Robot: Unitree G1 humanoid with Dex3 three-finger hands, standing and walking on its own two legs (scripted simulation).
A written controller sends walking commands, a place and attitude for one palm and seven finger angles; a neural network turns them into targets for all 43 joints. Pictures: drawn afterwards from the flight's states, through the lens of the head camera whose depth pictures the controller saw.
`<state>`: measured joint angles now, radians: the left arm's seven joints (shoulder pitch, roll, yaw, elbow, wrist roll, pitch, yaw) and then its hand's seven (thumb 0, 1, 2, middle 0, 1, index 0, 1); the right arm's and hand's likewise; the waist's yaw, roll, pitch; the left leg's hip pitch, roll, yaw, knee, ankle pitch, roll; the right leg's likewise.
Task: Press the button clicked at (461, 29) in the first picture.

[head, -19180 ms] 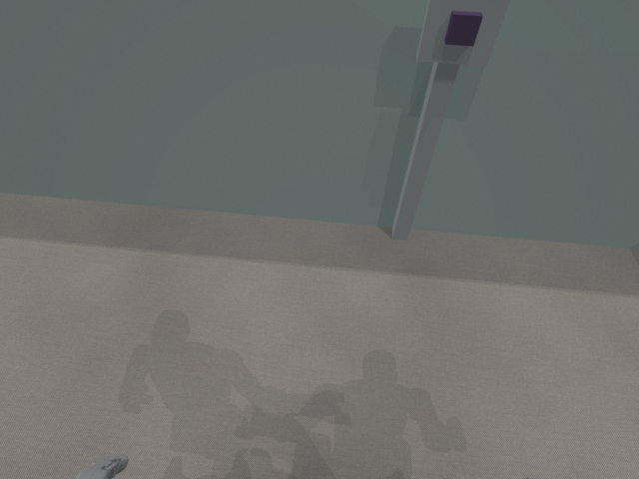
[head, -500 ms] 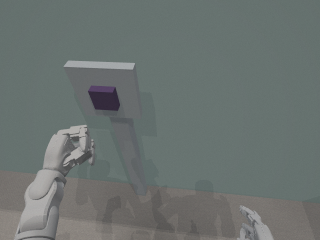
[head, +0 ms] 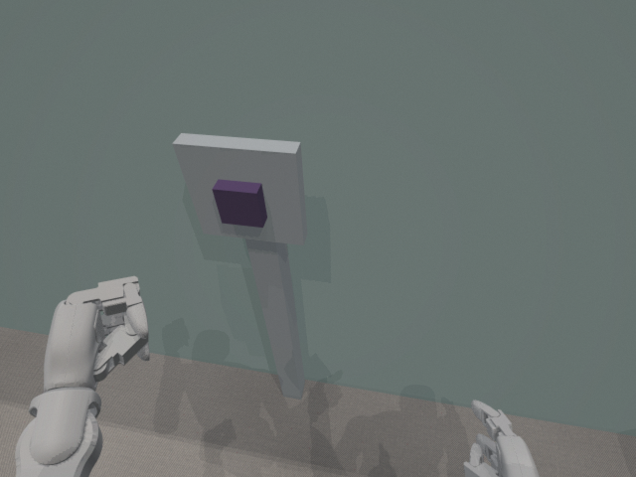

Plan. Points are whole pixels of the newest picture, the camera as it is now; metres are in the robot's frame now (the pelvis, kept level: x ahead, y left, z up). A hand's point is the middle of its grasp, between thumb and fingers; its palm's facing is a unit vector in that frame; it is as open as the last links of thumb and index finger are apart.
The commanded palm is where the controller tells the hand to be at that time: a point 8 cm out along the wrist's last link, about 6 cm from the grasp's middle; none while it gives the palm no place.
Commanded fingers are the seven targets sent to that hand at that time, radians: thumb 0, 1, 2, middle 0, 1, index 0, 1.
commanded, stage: draw the hand back to the body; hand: left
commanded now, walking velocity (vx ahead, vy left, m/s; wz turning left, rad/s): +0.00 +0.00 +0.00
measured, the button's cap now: (241, 202) +0.48 +0.18 +0.09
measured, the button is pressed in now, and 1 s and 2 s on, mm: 0 0 0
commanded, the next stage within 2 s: step back with the hand held close in 0.66 s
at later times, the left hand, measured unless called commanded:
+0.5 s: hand (78, 337) +0.19 +0.25 +0.17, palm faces +0.42 -0.81 -0.41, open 3.1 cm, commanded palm +0.14 +0.29 +0.18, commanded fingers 0.00 0.90 0.90 -1.30 -1.50 -1.30 -1.50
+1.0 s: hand (91, 328) +0.20 +0.25 +0.16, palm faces +0.34 -0.81 -0.47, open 3.1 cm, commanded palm +0.14 +0.29 +0.18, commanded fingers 0.00 0.90 0.90 -1.30 -1.50 -1.30 -1.50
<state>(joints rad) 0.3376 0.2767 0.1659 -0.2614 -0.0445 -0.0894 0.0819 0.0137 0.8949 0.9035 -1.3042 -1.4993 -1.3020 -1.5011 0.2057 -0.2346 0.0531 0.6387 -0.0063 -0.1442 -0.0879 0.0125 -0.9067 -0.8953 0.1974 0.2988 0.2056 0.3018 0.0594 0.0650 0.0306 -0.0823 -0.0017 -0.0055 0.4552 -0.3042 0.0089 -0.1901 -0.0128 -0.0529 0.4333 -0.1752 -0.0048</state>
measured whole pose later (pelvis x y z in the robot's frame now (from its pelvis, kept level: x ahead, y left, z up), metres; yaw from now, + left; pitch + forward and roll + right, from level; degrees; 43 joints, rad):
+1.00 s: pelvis +0.00 +0.02 +0.00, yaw -2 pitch +0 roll -1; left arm 0.56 0.34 0.35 -0.49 -0.02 -0.19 0.11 0.01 0.89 0.90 -1.31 -1.50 -1.30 -1.50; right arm 0.19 -0.24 0.01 0.57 -0.01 -0.06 -0.07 0.01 -0.91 -0.90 0.20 0.30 0.21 0.30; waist 0.01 0.05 0.02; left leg -0.17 -0.01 0.03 0.46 -0.29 0.03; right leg -0.28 -0.02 -0.02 0.41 -0.14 0.02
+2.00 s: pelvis -0.12 +0.03 -0.01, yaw -1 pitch +3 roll -3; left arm 0.59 0.39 0.44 -0.60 0.00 -0.31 0.16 0.01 0.89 0.90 -1.31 -1.50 -1.31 -1.50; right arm 0.22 -0.17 0.00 0.60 -0.02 -0.13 -0.07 0.01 -0.91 -0.90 0.20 0.30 0.21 0.30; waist 0.01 0.00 -0.02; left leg -0.48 0.02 0.01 0.58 -0.16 0.05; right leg -0.35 0.05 0.01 0.77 -0.44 0.02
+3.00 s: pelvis -0.26 +0.08 +0.00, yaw -7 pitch +0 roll +0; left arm 0.62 0.41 0.37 -0.60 -0.02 -0.19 0.14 0.01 0.89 0.90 -1.31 -1.50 -1.31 -1.50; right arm 0.26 -0.18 0.04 0.66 -0.02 -0.08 -0.07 0.01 -0.90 -0.89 0.20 0.30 0.21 0.30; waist 0.01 -0.06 -0.07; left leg -0.48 0.01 0.04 0.83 -0.32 -0.01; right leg -0.26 0.00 -0.07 0.49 -0.25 -0.04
